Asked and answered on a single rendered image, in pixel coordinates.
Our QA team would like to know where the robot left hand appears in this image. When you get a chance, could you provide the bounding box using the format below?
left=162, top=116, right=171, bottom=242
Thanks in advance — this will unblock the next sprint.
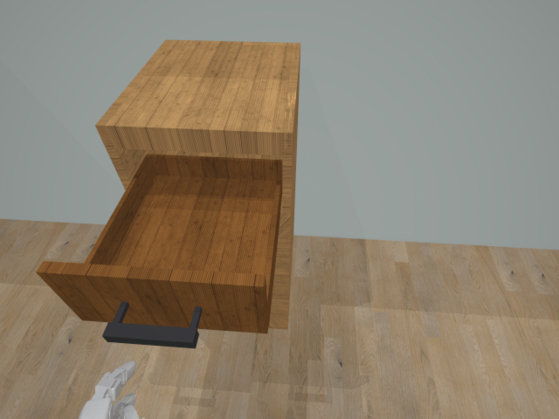
left=79, top=361, right=145, bottom=419

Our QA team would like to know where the drawer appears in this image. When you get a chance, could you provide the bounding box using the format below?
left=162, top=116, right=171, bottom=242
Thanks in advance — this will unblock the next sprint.
left=36, top=154, right=282, bottom=333

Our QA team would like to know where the handle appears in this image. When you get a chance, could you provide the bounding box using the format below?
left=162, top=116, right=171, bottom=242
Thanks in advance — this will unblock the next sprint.
left=102, top=302, right=202, bottom=348

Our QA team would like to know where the cabinet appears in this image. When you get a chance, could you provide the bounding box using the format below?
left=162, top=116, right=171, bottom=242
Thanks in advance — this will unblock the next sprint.
left=95, top=39, right=300, bottom=330

